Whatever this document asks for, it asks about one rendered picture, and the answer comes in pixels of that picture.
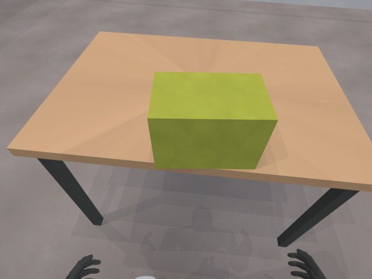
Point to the robot right hand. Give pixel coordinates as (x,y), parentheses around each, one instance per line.
(309,265)

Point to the carton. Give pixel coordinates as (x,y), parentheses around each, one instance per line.
(209,120)

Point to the table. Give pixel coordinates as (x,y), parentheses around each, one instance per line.
(98,113)

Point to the robot left hand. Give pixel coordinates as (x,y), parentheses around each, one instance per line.
(78,271)

